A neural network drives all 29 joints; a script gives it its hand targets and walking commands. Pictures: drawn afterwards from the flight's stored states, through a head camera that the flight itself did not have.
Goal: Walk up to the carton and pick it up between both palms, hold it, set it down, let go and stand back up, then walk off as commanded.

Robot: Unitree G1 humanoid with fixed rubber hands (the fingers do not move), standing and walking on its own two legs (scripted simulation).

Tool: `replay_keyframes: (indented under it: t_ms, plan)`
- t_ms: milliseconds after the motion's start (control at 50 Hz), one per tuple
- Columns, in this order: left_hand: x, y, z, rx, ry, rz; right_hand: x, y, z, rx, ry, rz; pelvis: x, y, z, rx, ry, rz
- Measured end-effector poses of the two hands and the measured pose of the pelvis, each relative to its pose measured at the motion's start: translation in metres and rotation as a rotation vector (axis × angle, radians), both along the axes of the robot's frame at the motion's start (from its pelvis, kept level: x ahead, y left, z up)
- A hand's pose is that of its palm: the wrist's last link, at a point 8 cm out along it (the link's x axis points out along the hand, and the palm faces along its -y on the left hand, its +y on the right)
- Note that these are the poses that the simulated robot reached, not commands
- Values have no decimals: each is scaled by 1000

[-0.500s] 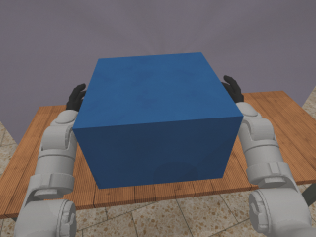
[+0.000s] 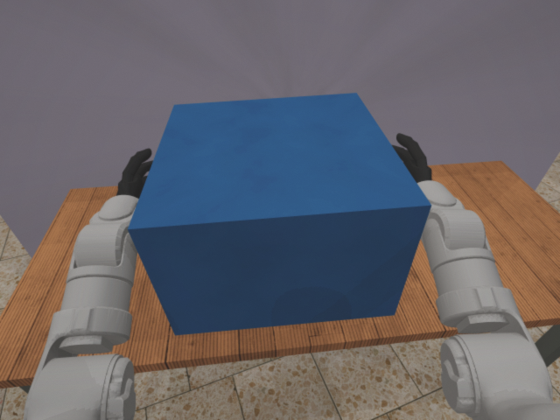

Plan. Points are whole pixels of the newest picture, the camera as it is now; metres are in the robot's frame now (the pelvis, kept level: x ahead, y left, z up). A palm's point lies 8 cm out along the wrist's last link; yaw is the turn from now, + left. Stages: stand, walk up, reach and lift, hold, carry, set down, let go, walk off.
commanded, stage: hold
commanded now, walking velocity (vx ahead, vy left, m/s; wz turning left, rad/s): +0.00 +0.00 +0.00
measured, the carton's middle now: (275, 201) +0.40 +0.00 +0.14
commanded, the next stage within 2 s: set down in 0.60 s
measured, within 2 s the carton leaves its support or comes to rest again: neither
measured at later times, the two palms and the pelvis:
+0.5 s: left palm (133, 202) +0.37 +0.20 +0.17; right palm (414, 187) +0.38 -0.20 +0.18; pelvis +0.00 +0.00 +0.00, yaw +0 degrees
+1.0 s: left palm (134, 197) +0.38 +0.20 +0.17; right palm (410, 186) +0.39 -0.20 +0.17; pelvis +0.01 +0.00 +0.00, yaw +0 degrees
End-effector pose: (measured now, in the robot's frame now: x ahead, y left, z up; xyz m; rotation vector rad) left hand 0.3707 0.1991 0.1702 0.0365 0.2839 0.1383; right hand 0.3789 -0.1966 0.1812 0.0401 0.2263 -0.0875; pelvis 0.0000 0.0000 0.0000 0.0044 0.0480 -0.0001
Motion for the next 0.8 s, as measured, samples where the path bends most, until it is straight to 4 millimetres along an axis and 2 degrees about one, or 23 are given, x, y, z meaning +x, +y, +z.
replay_keyframes:
  t_ms: [620,800]
  plan:
    - [0,0,0,0,1,0,0,0,0,-1,0,1,0,0,0,0,-1,0]
    - [0,1,9,10,-23,1,0,0,3,0,-24,3,0,0,0,0,-3,0]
